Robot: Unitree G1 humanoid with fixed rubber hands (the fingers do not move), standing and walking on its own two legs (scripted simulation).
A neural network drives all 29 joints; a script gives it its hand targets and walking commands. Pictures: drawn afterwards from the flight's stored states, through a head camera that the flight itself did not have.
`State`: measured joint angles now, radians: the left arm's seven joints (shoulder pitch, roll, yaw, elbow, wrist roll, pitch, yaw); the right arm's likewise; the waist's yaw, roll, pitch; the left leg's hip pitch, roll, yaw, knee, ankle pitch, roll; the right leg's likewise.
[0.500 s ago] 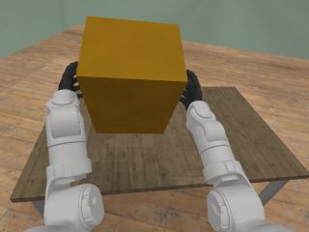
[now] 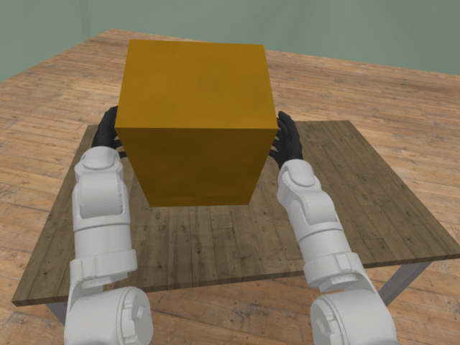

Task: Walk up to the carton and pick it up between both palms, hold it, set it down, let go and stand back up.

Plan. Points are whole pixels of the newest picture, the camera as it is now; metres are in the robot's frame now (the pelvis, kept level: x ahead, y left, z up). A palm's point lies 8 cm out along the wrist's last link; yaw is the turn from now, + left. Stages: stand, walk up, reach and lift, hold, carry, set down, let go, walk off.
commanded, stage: hold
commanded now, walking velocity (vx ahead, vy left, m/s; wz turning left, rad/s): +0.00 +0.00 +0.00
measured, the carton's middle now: (199, 136) +0.43 +0.01 +0.18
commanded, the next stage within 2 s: set down in 1.14 s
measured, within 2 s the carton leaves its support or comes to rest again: neither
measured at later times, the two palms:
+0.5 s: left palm (95, 159) +0.35 +0.18 +0.20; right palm (283, 160) +0.35 -0.13 +0.18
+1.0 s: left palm (102, 164) +0.36 +0.17 +0.18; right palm (282, 162) +0.35 -0.12 +0.18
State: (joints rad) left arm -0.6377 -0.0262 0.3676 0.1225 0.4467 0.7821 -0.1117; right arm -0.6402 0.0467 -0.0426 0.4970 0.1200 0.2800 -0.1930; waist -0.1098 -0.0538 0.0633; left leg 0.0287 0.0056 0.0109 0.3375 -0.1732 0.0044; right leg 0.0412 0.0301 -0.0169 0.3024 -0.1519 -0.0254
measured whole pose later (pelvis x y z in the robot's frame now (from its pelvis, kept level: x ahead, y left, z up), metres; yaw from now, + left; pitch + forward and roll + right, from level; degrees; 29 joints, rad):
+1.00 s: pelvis +0.00 +0.00 +0.00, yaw +0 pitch -12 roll +0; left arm -0.62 -0.03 0.40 0.14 0.45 0.80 -0.13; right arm -0.62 0.05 0.00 0.47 0.11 0.31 -0.22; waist -0.10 -0.06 0.08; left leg 0.05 0.01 0.01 0.34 -0.18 0.00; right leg 0.06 0.03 -0.02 0.30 -0.15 -0.03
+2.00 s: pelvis +0.05 +0.00 +0.00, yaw +0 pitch -5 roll +0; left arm -0.45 -0.10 0.29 0.32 0.36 0.40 0.02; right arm -0.53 0.07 -0.11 0.65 0.01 -0.13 -0.22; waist -0.04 -0.05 0.09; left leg -0.02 0.01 0.01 0.33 -0.22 0.00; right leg -0.01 0.03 -0.02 0.30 -0.20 -0.03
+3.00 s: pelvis +0.03 -0.01 +0.00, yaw +0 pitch +2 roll -1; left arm -0.55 -0.11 0.50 0.61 0.33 0.17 0.06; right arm -0.67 0.07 -0.29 0.90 -0.11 -0.09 0.00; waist 0.00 -0.02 0.02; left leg -0.18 0.03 0.01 0.33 -0.18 -0.01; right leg -0.15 0.05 -0.02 0.26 -0.14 -0.03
